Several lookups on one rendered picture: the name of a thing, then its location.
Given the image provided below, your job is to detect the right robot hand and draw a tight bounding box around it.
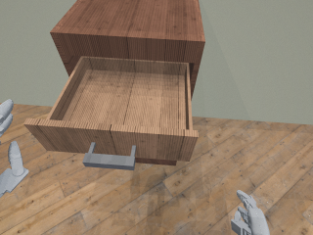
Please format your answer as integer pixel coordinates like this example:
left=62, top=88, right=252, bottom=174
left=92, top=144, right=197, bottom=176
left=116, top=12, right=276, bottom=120
left=231, top=190, right=270, bottom=235

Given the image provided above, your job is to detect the cabinet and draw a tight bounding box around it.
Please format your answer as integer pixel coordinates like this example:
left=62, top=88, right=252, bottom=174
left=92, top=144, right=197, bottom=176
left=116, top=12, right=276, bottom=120
left=50, top=0, right=205, bottom=166

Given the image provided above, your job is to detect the drawer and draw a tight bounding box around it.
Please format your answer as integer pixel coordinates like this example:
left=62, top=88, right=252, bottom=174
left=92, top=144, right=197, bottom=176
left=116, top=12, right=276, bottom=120
left=23, top=56, right=199, bottom=162

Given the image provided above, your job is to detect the handle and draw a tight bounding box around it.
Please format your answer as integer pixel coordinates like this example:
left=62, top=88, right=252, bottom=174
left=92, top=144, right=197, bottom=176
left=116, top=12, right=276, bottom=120
left=82, top=142, right=136, bottom=170

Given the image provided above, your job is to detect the left robot hand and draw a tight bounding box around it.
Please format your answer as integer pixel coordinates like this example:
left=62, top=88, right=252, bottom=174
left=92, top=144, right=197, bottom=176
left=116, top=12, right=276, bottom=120
left=0, top=99, right=29, bottom=198

